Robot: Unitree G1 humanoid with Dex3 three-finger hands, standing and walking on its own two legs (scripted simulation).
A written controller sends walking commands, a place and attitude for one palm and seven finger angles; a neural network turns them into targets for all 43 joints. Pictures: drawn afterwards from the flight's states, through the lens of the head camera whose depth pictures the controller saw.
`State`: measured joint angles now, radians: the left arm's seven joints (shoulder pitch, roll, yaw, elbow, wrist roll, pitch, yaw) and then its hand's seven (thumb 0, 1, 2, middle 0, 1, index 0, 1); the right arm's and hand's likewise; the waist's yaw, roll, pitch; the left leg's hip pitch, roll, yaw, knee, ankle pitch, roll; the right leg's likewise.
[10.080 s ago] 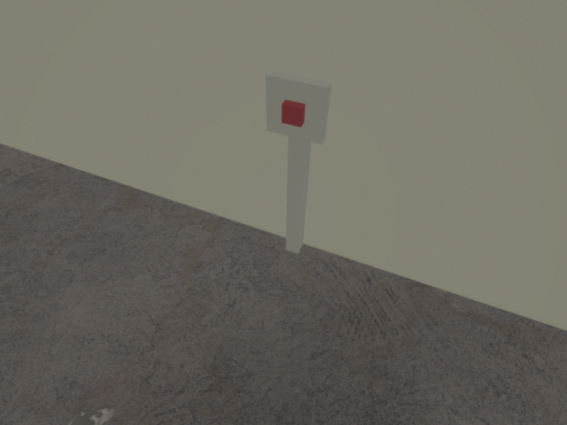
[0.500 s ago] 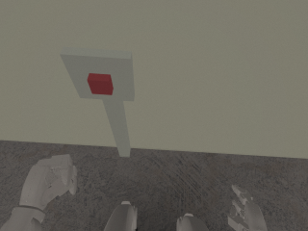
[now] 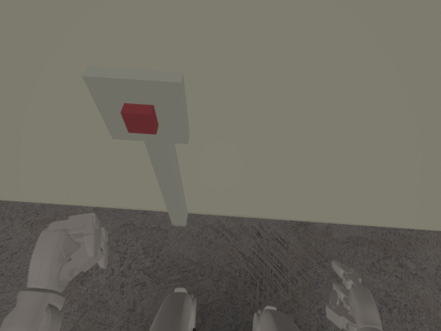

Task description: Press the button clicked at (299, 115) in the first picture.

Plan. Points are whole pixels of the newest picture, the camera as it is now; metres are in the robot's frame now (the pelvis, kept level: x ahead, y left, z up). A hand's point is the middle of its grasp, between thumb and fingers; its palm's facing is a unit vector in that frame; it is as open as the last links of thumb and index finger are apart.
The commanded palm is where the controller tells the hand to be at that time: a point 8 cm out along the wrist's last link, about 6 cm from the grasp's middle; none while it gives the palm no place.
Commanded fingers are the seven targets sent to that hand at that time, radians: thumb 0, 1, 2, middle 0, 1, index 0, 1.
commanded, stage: aim a knuckle at the button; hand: left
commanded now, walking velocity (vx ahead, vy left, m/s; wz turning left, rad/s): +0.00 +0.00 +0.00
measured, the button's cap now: (141, 118) +0.50 +0.21 +0.05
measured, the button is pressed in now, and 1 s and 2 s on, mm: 0 0 0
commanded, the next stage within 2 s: press the button with the knuckle in 1.76 s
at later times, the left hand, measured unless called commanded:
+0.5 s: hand (126, 207) +0.32 +0.19 +0.03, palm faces -0.03 -1.00 -0.05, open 3.1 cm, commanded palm +0.31 +0.24 +0.04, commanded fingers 0.00 0.90 0.90 -1.30 -1.50 -1.30 -1.50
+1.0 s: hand (144, 172) +0.40 +0.18 +0.02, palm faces -0.02 -1.00 -0.05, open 3.1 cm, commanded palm +0.38 +0.23 +0.02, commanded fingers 0.00 0.90 0.90 -1.30 -1.50 -1.30 -1.50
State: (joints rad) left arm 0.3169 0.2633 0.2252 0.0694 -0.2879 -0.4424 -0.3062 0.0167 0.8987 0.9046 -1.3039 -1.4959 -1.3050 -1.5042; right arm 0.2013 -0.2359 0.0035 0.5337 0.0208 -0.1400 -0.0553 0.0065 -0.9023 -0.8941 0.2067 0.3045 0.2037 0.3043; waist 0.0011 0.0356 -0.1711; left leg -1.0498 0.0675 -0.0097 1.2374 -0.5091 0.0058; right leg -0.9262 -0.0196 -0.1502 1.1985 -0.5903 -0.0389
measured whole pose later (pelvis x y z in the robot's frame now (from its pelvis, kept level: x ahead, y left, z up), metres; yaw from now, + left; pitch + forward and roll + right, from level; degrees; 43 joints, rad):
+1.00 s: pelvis +0.00 +0.01 -0.01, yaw -2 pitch +23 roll -2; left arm -0.35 0.29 0.24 0.64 -0.18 -0.45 -0.21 0.02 0.90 0.90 -1.30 -1.50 -1.30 -1.50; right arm 0.24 -0.25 0.00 0.61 0.01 -0.03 -0.02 0.00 -0.90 -0.89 0.21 0.30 0.20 0.30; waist -0.06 0.02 -0.16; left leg -1.14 0.07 0.03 1.25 -0.51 0.02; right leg -1.04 -0.02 -0.11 1.23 -0.59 -0.03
